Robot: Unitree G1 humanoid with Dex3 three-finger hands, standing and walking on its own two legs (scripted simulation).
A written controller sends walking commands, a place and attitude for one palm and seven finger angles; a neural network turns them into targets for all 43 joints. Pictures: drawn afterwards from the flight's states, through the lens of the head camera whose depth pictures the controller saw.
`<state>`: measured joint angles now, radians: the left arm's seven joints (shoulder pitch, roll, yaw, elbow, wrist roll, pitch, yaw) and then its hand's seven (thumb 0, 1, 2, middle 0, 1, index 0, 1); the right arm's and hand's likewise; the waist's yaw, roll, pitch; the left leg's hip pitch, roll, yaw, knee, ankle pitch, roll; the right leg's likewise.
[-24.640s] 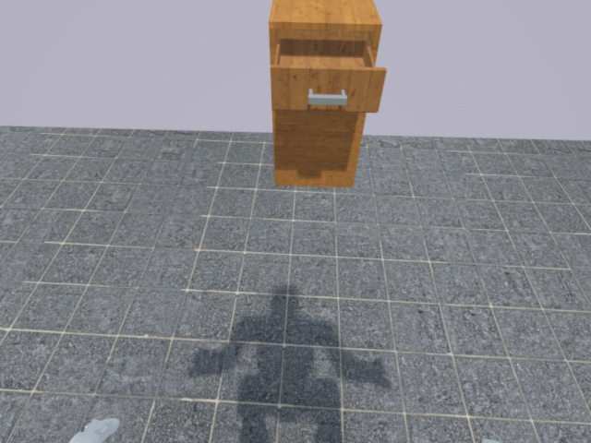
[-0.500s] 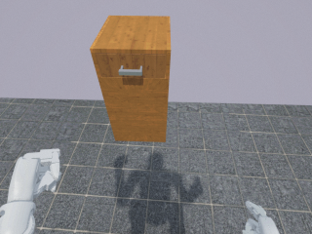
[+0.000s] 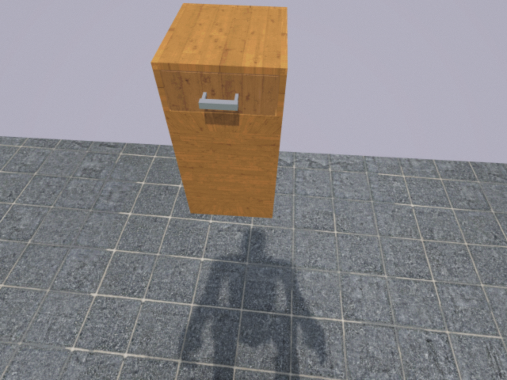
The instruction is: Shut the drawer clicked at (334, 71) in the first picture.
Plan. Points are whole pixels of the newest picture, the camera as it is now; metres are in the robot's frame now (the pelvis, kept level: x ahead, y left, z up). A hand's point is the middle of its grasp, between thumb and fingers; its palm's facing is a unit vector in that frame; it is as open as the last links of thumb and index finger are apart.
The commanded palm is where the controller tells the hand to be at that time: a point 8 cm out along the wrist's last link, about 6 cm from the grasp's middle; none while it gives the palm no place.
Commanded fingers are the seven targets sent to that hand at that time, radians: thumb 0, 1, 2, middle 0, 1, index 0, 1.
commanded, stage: let the arm hang, fingers relaxed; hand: left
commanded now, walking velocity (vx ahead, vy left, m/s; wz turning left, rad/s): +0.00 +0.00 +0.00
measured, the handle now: (219, 100) +0.88 +0.16 -0.09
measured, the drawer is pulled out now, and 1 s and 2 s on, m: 0.00 0.00 0.00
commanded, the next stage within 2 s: look to check the result in 0.52 s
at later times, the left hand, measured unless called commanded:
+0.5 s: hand out of the picture +0.02 +0.16 -0.17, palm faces +0.00 -0.98 -0.19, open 7.4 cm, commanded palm none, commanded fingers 0.00 0.90 0.90 -0.20 -0.30 -0.20 -0.30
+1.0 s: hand out of the picture +0.02 +0.15 -0.17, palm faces +0.02 -0.98 -0.18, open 7.4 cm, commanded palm none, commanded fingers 0.00 0.90 0.90 -0.20 -0.30 -0.20 -0.30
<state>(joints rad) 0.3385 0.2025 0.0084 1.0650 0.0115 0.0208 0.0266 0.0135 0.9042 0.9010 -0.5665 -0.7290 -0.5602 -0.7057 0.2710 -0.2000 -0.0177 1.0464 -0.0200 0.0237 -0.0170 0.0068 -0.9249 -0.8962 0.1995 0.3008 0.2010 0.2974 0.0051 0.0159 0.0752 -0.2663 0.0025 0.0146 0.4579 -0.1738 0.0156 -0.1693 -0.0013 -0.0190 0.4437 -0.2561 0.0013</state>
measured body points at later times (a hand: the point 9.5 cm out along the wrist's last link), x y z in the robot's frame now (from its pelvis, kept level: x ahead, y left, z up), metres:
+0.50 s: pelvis +0.01 +0.00 +0.00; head +0.03 -0.01 +0.45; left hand +0.02 +0.21 -0.16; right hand -0.02 -0.21 -0.16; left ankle +0.05 +0.11 -0.74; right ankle -0.01 -0.12 -0.74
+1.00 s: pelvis +0.03 -0.01 +0.00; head +0.04 -0.02 +0.45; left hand +0.02 +0.20 -0.16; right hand +0.01 -0.23 -0.16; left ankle +0.05 +0.11 -0.74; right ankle -0.01 -0.12 -0.74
